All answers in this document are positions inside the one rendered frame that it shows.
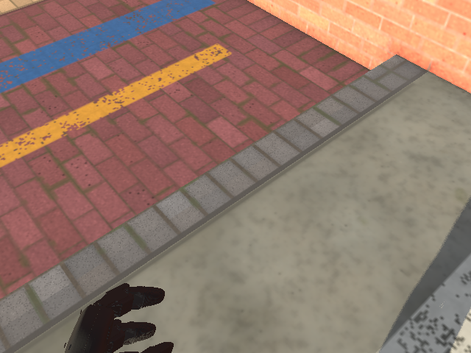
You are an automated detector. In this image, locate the robot left hand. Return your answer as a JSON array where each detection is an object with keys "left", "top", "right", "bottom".
[{"left": 64, "top": 283, "right": 174, "bottom": 353}]

